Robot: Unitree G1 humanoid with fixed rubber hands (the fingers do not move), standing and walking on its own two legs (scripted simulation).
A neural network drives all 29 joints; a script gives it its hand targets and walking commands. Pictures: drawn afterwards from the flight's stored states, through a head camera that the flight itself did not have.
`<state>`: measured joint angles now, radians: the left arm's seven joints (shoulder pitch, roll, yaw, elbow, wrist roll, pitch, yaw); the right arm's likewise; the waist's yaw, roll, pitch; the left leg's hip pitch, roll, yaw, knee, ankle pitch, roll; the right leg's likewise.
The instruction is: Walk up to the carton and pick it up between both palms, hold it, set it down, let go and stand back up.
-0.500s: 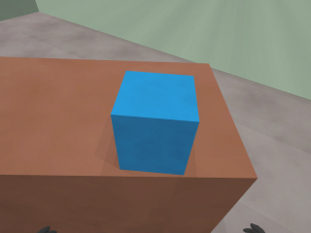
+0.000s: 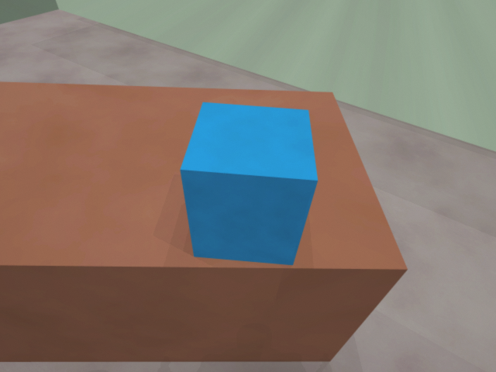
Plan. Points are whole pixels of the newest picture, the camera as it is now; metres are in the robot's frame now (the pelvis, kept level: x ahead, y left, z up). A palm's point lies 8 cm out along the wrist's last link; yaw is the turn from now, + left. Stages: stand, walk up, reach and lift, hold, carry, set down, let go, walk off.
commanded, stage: stand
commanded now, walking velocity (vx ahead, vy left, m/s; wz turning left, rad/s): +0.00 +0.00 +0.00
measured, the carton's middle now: (249, 186) +0.47 -0.01 +0.04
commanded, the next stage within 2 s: none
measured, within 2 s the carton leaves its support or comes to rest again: neither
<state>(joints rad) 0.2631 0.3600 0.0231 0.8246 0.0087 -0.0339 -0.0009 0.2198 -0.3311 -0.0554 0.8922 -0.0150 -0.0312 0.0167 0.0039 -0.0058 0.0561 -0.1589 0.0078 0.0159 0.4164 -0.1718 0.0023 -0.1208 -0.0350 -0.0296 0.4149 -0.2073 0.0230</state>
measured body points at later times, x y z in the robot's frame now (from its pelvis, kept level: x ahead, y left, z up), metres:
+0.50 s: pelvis +0.00 -0.01 +0.00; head -0.01 -0.01 +0.45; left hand +0.09 +0.30 -0.11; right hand +0.10 -0.31 -0.11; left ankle +0.04 +0.12 -0.74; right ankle +0.02 -0.13 -0.74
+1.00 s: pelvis +0.01 -0.02 +0.00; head +0.01 -0.02 +0.45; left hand +0.10 +0.29 -0.11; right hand +0.10 -0.32 -0.12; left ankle +0.04 +0.12 -0.74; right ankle +0.02 -0.13 -0.74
